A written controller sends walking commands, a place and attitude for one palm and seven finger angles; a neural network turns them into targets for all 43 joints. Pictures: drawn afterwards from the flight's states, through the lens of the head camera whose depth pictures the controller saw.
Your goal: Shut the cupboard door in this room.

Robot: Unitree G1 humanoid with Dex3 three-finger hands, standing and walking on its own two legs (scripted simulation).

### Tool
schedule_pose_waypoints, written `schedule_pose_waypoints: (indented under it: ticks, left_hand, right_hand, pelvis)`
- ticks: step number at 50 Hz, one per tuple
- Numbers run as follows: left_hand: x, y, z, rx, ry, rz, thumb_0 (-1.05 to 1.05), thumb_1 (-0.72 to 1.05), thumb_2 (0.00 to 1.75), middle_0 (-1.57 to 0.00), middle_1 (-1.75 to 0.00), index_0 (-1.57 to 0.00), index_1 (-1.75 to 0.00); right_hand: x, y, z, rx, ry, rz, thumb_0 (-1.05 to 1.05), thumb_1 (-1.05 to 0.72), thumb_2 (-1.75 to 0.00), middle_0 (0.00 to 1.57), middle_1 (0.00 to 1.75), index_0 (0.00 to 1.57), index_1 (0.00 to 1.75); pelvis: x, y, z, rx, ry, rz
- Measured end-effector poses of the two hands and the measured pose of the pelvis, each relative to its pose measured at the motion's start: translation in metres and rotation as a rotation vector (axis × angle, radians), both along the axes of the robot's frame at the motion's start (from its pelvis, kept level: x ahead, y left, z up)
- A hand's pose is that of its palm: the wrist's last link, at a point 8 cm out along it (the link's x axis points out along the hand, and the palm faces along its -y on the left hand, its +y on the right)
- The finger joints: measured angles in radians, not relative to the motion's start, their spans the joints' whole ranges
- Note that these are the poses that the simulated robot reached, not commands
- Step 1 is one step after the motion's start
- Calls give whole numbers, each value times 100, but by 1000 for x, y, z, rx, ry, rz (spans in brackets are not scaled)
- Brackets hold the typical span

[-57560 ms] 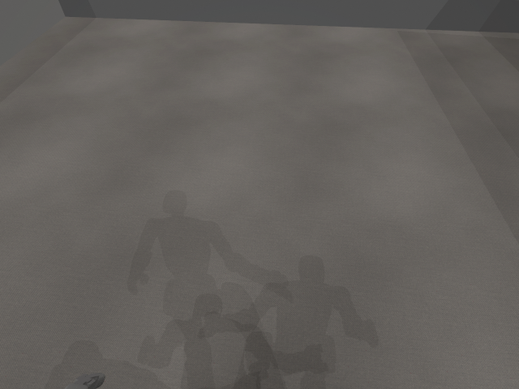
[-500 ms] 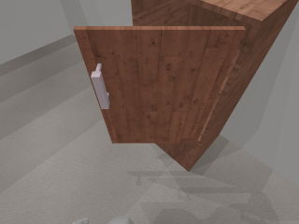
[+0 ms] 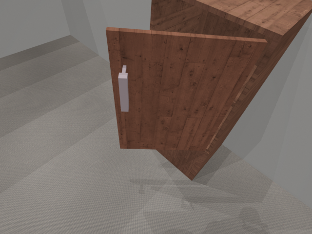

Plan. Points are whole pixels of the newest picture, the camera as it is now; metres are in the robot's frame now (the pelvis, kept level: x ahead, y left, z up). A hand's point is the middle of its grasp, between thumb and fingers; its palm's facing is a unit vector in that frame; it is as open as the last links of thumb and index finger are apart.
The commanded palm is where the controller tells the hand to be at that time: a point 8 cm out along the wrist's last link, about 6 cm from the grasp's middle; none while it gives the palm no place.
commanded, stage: come to a stop and stand still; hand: left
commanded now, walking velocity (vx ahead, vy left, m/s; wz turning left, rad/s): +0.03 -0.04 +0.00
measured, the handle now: (124, 88) +0.51 +0.13 +0.06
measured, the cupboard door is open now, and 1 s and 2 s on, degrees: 44 44 44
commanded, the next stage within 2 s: look again from close up in 0.54 s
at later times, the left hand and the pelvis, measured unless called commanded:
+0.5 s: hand out of the picture -0.02 +0.11 -0.19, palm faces +0.03 -0.99 -0.16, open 7.3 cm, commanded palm none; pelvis -0.01 -0.05 -0.01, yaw +1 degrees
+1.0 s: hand out of the picture +0.03 +0.19 -0.18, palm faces +0.06 -0.95 -0.30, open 7.4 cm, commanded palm none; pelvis -0.02 -0.03 -0.02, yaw +1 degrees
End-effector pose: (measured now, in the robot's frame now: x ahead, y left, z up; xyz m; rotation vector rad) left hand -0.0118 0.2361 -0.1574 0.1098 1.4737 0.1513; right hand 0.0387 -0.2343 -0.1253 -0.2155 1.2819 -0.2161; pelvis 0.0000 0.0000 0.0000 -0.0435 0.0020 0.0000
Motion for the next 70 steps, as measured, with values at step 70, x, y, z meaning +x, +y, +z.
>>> schedule_pose_waypoints:
  ticks: [70]
  left_hand:
    - [-1, 42, 17, 146, -209, -82, 0, 91, 89, -20, -30, -20, -30]
  right_hand:
    - [-11, -40, 1, -35, -94, 86, 1, -91, -90, 20, 30, 20, 30]
  pelvis:
    - [-43, -2, -9, 27, -38, 20]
